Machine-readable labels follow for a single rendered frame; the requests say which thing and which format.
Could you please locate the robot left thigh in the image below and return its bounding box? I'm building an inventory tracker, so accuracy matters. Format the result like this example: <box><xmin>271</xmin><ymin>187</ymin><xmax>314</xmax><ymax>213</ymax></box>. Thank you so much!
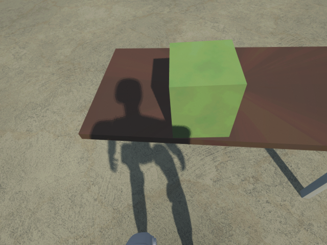
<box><xmin>126</xmin><ymin>232</ymin><xmax>157</xmax><ymax>245</ymax></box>

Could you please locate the carton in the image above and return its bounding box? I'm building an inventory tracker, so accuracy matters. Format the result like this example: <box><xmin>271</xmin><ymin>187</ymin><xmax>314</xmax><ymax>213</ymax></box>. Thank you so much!
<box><xmin>169</xmin><ymin>39</ymin><xmax>247</xmax><ymax>138</ymax></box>

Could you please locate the table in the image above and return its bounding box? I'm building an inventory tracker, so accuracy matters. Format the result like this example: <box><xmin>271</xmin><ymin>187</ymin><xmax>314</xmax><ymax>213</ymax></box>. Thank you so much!
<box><xmin>78</xmin><ymin>46</ymin><xmax>327</xmax><ymax>199</ymax></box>

